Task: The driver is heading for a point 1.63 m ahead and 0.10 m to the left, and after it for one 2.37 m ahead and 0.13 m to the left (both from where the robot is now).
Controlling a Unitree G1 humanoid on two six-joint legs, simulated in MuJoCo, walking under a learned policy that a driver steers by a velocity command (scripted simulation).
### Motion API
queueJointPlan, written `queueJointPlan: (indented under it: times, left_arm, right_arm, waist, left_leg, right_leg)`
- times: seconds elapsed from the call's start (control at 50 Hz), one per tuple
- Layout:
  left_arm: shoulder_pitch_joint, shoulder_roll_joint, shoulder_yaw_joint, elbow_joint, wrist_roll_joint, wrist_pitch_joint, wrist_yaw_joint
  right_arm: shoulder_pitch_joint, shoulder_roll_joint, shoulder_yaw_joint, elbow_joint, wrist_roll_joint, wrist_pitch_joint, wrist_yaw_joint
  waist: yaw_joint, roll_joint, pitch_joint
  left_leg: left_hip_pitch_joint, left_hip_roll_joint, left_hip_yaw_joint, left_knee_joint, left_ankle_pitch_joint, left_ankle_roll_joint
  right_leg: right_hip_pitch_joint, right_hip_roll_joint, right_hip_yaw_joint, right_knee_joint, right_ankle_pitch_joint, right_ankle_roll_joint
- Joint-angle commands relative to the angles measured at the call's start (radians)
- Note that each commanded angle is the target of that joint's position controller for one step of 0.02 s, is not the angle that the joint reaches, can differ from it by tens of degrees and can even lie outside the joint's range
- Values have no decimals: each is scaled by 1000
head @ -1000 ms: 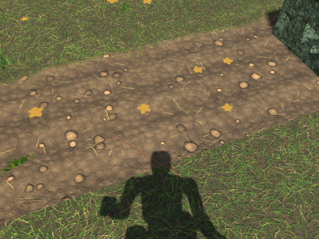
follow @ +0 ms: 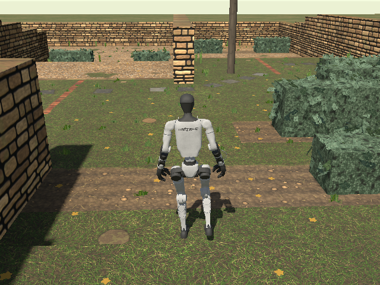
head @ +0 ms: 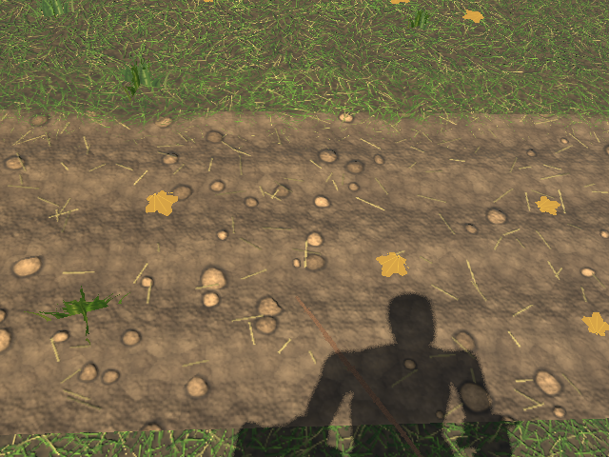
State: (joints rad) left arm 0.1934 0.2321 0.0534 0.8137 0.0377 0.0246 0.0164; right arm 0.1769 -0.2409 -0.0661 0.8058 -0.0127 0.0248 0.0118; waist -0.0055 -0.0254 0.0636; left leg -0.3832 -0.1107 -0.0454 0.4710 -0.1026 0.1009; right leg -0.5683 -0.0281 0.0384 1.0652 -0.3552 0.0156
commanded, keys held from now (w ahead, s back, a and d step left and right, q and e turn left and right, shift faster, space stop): q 0.24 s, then no key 0.76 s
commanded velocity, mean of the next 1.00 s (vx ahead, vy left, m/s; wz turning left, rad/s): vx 0.01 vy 0.00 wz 0.27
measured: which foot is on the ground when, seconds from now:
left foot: down 0.00-0.30, up 0.32-0.62, down 0.64-1.00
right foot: up 0.00-0.26, down 0.28-1.00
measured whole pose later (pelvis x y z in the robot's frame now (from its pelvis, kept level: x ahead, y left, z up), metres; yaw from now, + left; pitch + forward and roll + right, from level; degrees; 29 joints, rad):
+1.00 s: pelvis +0.01 -0.03 +0.01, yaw +14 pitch -3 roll +0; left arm 0.26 0.22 0.04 1.05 0.02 0.01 0.01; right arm 0.20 -0.22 -0.02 1.04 -0.01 0.00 -0.02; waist 0.02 -0.01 0.05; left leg -0.11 -0.05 -0.05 0.41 -0.25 0.04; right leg -0.12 0.02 0.01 0.39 -0.22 -0.01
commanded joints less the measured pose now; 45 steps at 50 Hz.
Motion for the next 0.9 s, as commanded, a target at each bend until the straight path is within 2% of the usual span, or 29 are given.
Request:
queueJointPlan:
  times: [0.02,0.08,0.18,0.22,0.26,0.28,0.3,0.32,0.34,0.36,0.38,0.4,0.42,0.48,0.52,0.58,0.6,0.62,0.64,0.66,0.68,0.7,0.72,0.76,0.78,0.82,0.9]
  left_arm:
    - [66,69,19,-40,0,10,-1]
    - [0,82,20,-69,-6,12,0]
    - [-38,87,13,-98,-24,-4,9]
    - [-6,89,10,-99,-37,-15,15]
    - [101,94,13,-74,-40,-29,28]
    - [128,138,24,-68,-32,-36,38]
    - [102,238,45,-98,-14,-37,43]
    - [22,262,48,-116,3,-32,39]
    - [-1,190,32,-112,-4,-32,34]
    - [-35,147,18,-115,-9,-35,27]
    - [-55,130,14,-116,-11,-36,20]
    - [-57,124,13,-113,-15,-38,15]
    - [-42,118,12,-108,-16,-39,9]
    - [46,115,11,-61,-14,-44,4]
    - [66,134,14,-40,-15,-44,3]
    - [89,159,20,-15,-14,-34,-2]
    - [81,157,19,-8,-18,-30,-3]
    - [81,151,18,1,-22,-30,-2]
    - [99,130,12,5,-21,-37,-7]
    - [126,100,6,-8,-20,-46,-16]
    - [143,63,-6,19,-33,-40,-15]
    - [115,103,3,41,-24,-33,-11]
    - [77,119,11,49,-19,-31,-12]
    - [75,118,15,71,-20,-26,-17]
    - [92,100,10,89,-19,-27,-17]
    - [104,85,7,124,-18,-27,-13]
    - [99,77,7,175,-17,-24,-8]
  right_arm:
    - [21,-160,-48,-64,-3,-4,-3]
    - [47,-176,-57,-68,-3,6,-5]
    - [69,-188,-65,-73,-16,14,1]
    - [61,-188,-66,-76,-19,17,6]
    - [33,-176,-62,-78,-9,17,4]
    - [51,-149,-55,-76,3,11,-1]
    - [87,-97,-44,-85,26,6,-2]
    - [53,-136,-56,-90,6,-7,-7]
    - [46,-180,-66,-76,-21,-10,-4]
    - [76,-153,-62,-62,-17,-8,4]
    - [103,-138,-56,-48,-17,-1,10]
    - [124,-130,-52,-35,-18,7,17]
    - [131,-124,-46,-28,-16,11,20]
    - [65,-93,-23,-31,-10,20,14]
    - [32,-79,-7,-29,-2,23,10]
    - [8,-87,3,-18,15,23,-3]
    - [29,-81,7,-2,16,19,-9]
    - [50,-82,10,15,9,10,-15]
    - [60,-108,9,25,-2,-2,-24]
    - [83,-169,4,33,-18,-14,-32]
    - [17,-142,13,53,-1,-15,-32]
    - [-18,-101,21,46,3,-19,-25]
    - [-15,-100,22,59,1,-23,-24]
    - [20,-110,23,99,2,-25,-30]
    - [26,-110,23,117,4,-26,-32]
    - [24,-96,26,137,3,-29,-32]
    - [18,-92,29,174,2,-33,-35]
  waist:
    - [0,113,-135]
    - [-23,132,-125]
    - [-39,156,-121]
    - [-22,171,-119]
    - [40,169,-115]
    - [41,129,-118]
    - [18,-84,-136]
    - [24,-182,-70]
    - [-5,-38,-51]
    - [-35,-29,-58]
    - [-48,-59,-61]
    - [-46,-103,-59]
    - [-38,-114,-63]
    - [7,-120,-62]
    - [23,-146,-84]
    - [35,-171,-93]
    - [11,-152,-88]
    - [-8,-124,-85]
    - [1,-89,-115]
    - [31,36,-154]
    - [59,151,-131]
    - [36,120,-84]
    - [14,110,-61]
    - [10,106,-36]
    - [15,100,-33]
    - [17,70,-17]
    - [21,53,-2]
  left_leg:
    - [98,234,-325,-197,-96,119]
    - [111,233,-407,-221,-284,102]
    - [111,222,-489,-211,-304,96]
    - [88,212,-523,-212,-277,86]
    - [14,171,-508,-193,-303,34]
    - [-73,117,-454,-147,-376,-21]
    - [-195,-3,-285,82,-439,-84]
    - [-281,-97,-103,308,-419,-93]
    - [-210,-23,-136,447,-361,-97]
    - [-167,-36,-137,503,-308,-96]
    - [-155,-34,-131,562,-269,-103]
    - [-158,-37,-118,608,-260,-109]
    - [-156,-32,-101,615,-265,-117]
    - [-142,0,-73,446,-277,-143]
    - [-43,23,-27,302,-297,-143]
    - [96,30,42,116,-299,-117]
    - [160,37,48,-13,-209,-104]
    - [264,66,21,-152,-54,-88]
    - [388,135,-59,-185,27,-74]
    - [487,282,-196,-129,258,-46]
    - [349,314,-199,-86,331,14]
    - [313,268,-172,-90,225,-2]
    - [297,230,-148,-95,146,-24]
    - [255,207,-136,-117,86,-38]
    - [253,201,-131,-120,69,-40]
    - [243,201,-131,-125,47,-38]
    - [213,198,-135,-143,4,-37]
  right_leg:
    - [12,11,5,-67,43,15]
    - [8,26,25,-147,34,21]
    - [110,80,32,-299,-35,-6]
    - [203,106,32,-406,-65,-31]
    - [385,105,21,-646,16,-62]
    - [507,33,64,-745,35,-77]
    - [571,-198,335,-847,-126,-144]
    - [446,-360,523,-900,-39,-229]
    - [370,-315,417,-846,92,-242]
    - [334,-246,320,-815,192,-221]
    - [342,-193,244,-797,266,-201]
    - [353,-168,198,-781,356,-199]
    - [369,-152,167,-766,436,-201]
    - [460,-144,137,-719,584,-205]
    - [468,-142,128,-696,608,-199]
    - [457,-151,157,-676,632,-198]
    - [444,-144,154,-657,641,-182]
    - [401,-142,151,-642,634,-149]
    - [343,-135,149,-640,557,-106]
    - [277,-87,100,-606,388,-67]
    - [358,-38,53,-703,177,-56]
    - [378,-32,60,-710,184,-49]
    - [383,-25,61,-709,222,-50]
    - [417,-34,58,-699,275,-50]
    - [422,-40,60,-705,278,-50]
    - [424,-40,59,-712,267,-49]
    - [444,-42,59,-716,251,-47]
Keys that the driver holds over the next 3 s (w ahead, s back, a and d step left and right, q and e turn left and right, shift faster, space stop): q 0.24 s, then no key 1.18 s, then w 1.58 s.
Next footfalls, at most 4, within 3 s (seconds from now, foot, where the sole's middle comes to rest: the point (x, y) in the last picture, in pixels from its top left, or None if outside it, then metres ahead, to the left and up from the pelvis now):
0.28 right None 0.08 -0.14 -0.77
0.64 left None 0.01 0.07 -0.77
2.20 left None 0.43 0.09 -0.77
2.72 right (297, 316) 0.77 0.01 -0.77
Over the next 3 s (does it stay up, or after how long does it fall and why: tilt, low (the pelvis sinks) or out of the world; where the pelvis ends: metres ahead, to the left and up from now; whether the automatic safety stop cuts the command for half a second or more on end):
stays up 0.73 0.06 0.01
